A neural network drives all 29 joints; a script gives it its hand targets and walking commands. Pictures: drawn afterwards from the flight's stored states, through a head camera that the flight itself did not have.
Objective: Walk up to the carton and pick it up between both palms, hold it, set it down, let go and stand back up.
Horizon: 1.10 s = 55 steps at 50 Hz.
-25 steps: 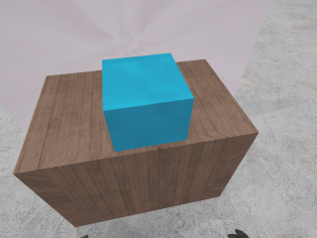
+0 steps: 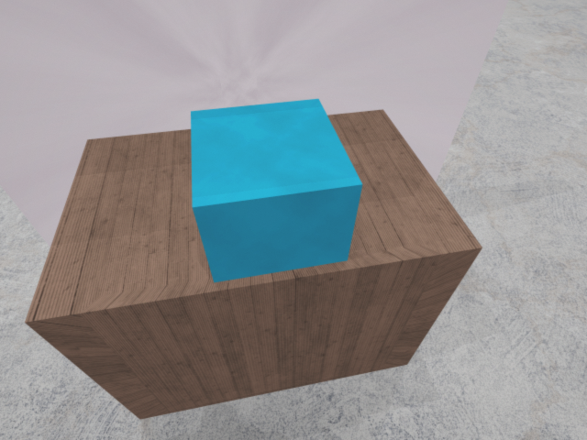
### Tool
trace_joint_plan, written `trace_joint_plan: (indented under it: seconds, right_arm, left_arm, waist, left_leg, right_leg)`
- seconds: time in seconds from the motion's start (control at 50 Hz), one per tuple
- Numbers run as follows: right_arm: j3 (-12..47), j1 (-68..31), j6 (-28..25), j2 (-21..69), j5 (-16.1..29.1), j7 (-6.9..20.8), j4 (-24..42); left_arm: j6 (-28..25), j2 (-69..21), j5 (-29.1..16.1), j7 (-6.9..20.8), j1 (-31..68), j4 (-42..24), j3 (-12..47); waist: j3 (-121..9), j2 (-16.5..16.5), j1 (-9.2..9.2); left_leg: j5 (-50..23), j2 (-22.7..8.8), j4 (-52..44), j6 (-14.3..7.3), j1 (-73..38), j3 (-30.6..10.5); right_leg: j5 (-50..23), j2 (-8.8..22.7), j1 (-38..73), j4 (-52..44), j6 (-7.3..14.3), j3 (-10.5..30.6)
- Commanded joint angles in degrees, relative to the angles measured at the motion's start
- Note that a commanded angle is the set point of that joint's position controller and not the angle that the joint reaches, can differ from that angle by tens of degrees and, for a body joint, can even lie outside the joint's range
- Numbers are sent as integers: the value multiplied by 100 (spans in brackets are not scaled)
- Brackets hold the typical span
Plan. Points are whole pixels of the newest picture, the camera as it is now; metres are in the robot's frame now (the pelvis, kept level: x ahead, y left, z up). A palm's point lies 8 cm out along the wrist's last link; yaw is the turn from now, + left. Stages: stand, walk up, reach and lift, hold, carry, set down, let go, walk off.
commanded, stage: stand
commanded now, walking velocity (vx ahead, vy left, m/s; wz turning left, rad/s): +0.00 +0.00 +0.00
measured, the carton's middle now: (269, 185) +0.61 +0.05 -0.01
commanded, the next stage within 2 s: walk up in 1.02 s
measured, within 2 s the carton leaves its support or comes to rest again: neither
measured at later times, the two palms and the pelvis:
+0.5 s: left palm out of the picture +0.06 +0.23 -0.12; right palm out of the picture +0.05 -0.23 -0.13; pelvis +0.00 +0.00 +0.01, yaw +0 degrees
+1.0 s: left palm out of the picture +0.00 +0.21 -0.13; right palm out of the picture +0.00 -0.22 -0.13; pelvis +0.00 -0.01 +0.01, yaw +0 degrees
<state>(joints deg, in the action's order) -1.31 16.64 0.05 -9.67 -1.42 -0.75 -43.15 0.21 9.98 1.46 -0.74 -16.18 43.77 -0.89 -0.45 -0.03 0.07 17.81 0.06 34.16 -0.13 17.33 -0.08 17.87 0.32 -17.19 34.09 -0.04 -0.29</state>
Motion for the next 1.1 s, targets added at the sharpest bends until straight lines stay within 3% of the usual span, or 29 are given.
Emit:
trace_joint_plan:
  seconds: [0.0, 0.06, 0.26, 0.3, 0.38, 0.46, 0.52, 0.6, 0.68, 0.72, 0.82, 1.08]
  right_arm:
    - [-157, 99, -90, -483, 22, -16, 302]
    - [-175, 160, -82, -467, 16, -36, 192]
    - [-187, 128, -109, -427, 31, -48, -105]
    - [-231, 182, -82, -525, 21, -100, -200]
    - [-231, 248, -61, -503, 41, -76, -382]
    - [-221, 277, -79, -452, 40, -90, -574]
    - [-217, 94, -84, -422, 44, -89, -623]
    - [-243, 306, -61, -466, 37, -92, -902]
    - [-230, 350, -31, -342, 65, -114, -1083]
    - [-220, 267, -30, -372, 67, -122, -1173]
    - [-176, 337, -31, -204, 56, -119, -1448]
    - [-115, 443, -53, -132, 77, -144, -1885]
  left_arm:
    - [-71, 561, -3, -39, -131, -292, -159]
    - [-106, 525, -17, -24, -100, -221, -149]
    - [-93, 560, -24, -84, -140, 24, -205]
    - [-111, 482, -24, -84, -75, 104, -185]
    - [-84, 525, -37, -79, -146, 248, -219]
    - [-84, 513, -31, -100, -222, 434, -232]
    - [-110, 510, -38, -100, -275, 567, -216]
    - [-103, 536, -35, -133, -363, 735, -225]
    - [-117, 439, -51, -141, -262, 911, -192]
    - [-127, 422, -36, -130, -274, 965, -188]
    - [-124, 416, -51, -136, -434, 1213, -179]
    - [-78, 282, -81, -159, -495, 1641, -122]
  waist:
    - [-65, -92, 2]
    - [-65, 207, 14]
    - [-98, -297, -21]
    - [9, 13, 14]
    - [222, 57, 4]
    - [208, -83, -5]
    - [192, 105, -62]
    - [144, -112, -28]
    - [262, 88, 45]
    - [346, 112, -3]
    - [320, -56, -26]
    - [459, 62, -21]
  left_leg:
    - [-761, -312, -605, -156, -76, -374]
    - [-870, -275, -509, -137, -303, -327]
    - [-1018, -338, -695, -161, -313, -384]
    - [-1101, -387, -698, -180, -342, -398]
    - [-936, -377, -873, -155, -225, -409]
    - [-957, -377, -948, -159, -261, -417]
    - [-1043, -387, -949, -174, -395, -422]
    - [-977, -334, -1024, -128, -440, -349]
    - [-946, -354, -1073, -103, -532, -348]
    - [-1048, -390, -1109, -96, -543, -372]
    - [-1011, -393, -1173, -87, -620, -339]
    - [-820, -419, -1317, -78, -535, -340]
  right_leg:
    - [-733, 297, 47, -613, 222, 307]
    - [-793, 344, -55, -747, 238, 373]
    - [-970, 321, 179, -721, 253, 326]
    - [-1043, 324, 166, -765, 237, 321]
    - [-841, 316, 185, -849, 223, 325]
    - [-861, 389, 337, -909, 250, 389]
    - [-931, 380, 288, -1003, 251, 387]
    - [-853, 432, 422, -1125, 270, 443]
    - [-768, 402, 369, -1251, 256, 430]
    - [-813, 406, 330, -1265, 260, 412]
    - [-760, 422, 449, -1315, 267, 462]
    - [-614, 395, 442, -1413, 212, 407]
